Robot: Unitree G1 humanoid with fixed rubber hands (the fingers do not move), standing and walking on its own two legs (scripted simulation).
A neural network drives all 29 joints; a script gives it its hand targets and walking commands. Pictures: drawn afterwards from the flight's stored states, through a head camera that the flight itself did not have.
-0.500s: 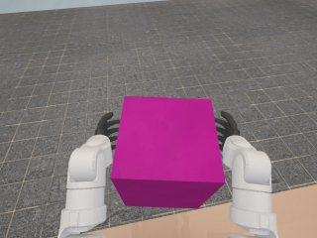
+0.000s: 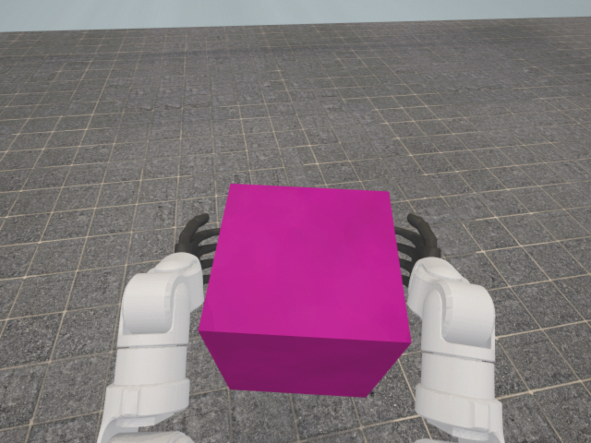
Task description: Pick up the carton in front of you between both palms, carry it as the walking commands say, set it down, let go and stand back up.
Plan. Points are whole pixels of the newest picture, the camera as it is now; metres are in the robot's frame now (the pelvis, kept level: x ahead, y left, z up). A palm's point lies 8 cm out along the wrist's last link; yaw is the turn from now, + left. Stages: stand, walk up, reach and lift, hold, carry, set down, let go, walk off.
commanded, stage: carry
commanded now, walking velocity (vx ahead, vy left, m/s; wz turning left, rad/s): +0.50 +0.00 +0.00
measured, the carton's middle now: (303, 298) +0.32 +0.01 +0.04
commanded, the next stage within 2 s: none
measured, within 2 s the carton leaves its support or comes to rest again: neither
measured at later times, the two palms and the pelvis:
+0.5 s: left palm (239, 138) +0.61 +0.14 +0.12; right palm (400, 140) +0.62 -0.16 +0.13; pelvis +0.30 -0.02 +0.00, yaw +3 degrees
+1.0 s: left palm (237, 92) +0.86 +0.18 +0.09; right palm (361, 93) +0.88 -0.12 +0.10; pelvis +0.62 +0.03 +0.00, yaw +1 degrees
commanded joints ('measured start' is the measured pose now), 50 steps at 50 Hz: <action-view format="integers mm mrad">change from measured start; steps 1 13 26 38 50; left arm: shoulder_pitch -555 -505 -468 -366 -58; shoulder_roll -833 -876 -658 -918 -888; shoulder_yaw -629 -661 -593 -738 -760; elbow -69 -177 -154 -373 -499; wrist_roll -226 -151 -178 -267 -248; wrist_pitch -26 -113 2 23 105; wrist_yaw -94 -88 -54 -160 -208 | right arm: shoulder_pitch -428 -476 -451 -219 41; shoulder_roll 705 855 633 867 862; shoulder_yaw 602 747 638 764 812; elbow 8 -58 -82 -220 -369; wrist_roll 246 364 297 273 319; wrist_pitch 16 -71 38 45 115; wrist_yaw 86 144 66 123 192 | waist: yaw -87 -73 9 0 -59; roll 232 64 -128 -103 280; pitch -412 -256 -420 -216 -325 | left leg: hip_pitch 803 550 -168 -138 860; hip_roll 415 285 0 97 523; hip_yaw -700 -320 -166 -56 -609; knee -35 -145 763 118 -219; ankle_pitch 147 341 -440 -72 61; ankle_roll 177 72 -111 -164 151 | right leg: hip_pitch -629 -694 432 240 -611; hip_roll -9 -150 -498 -288 -40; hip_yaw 89 28 603 108 -61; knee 555 38 -484 -636 361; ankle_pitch -53 335 620 692 26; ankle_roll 41 63 -230 -80 103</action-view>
